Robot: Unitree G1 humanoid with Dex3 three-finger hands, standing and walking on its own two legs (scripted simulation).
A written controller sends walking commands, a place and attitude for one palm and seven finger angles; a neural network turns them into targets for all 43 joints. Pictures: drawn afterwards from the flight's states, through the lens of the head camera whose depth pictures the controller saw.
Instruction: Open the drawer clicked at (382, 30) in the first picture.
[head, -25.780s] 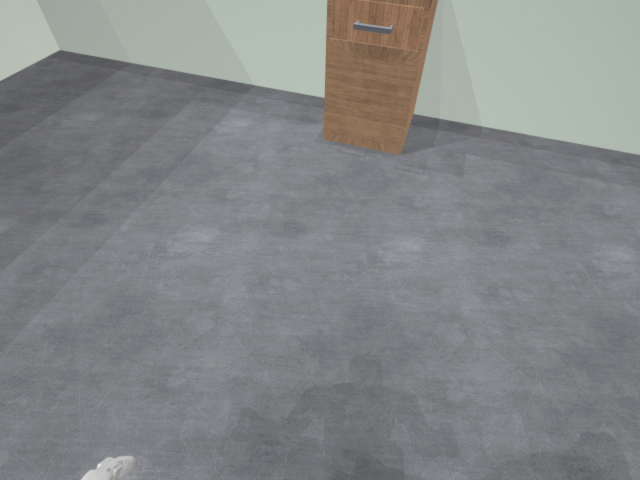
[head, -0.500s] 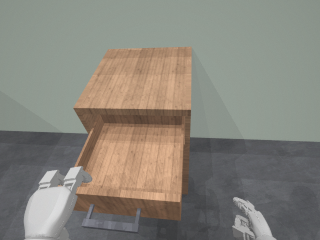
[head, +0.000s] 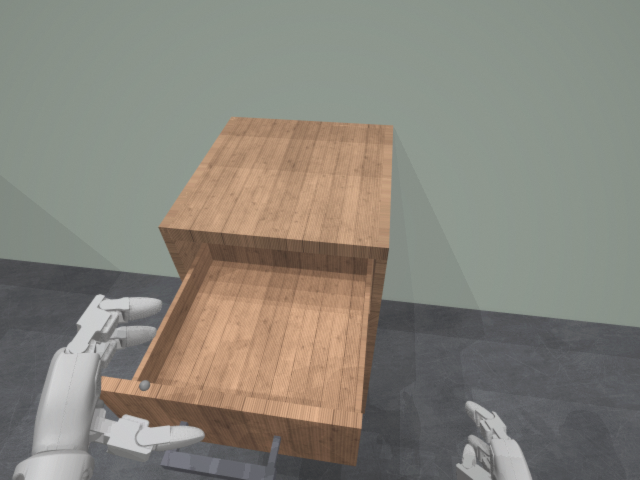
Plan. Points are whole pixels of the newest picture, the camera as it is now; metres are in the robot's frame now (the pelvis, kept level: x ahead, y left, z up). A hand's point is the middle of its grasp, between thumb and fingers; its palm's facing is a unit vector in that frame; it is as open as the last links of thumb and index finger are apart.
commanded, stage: draw the hand back to the body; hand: left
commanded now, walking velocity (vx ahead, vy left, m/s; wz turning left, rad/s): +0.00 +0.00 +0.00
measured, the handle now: (223, 452) +0.19 +0.17 -0.14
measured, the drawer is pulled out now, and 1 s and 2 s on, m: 0.30 0.30 0.30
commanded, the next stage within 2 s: step back with the hand held close in 0.74 s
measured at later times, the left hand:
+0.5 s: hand (97, 342) +0.19 +0.23 +0.17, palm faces +0.39 -0.81 -0.44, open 8.9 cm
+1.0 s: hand (98, 342) +0.19 +0.23 +0.17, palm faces +0.35 -0.80 -0.49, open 7.4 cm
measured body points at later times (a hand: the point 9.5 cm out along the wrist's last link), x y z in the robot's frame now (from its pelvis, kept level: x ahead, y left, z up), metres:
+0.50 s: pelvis +0.00 -0.01 +0.01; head +0.00 -0.03 +0.46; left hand +0.16 +0.27 +0.19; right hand +0.20 -0.22 -0.07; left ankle -0.05 +0.10 -0.73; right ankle -0.02 -0.10 -0.73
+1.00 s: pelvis -0.01 -0.01 +0.01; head +0.01 -0.03 +0.46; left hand +0.17 +0.27 +0.19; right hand +0.18 -0.23 -0.08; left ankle -0.05 +0.10 -0.73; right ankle -0.02 -0.10 -0.73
